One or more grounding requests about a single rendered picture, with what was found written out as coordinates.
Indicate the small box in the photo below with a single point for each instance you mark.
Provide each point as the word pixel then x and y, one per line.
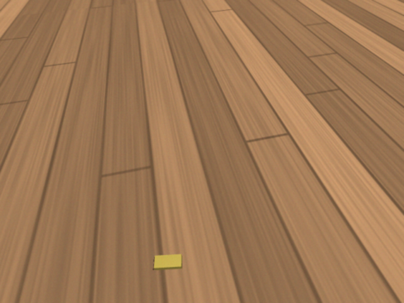
pixel 168 262

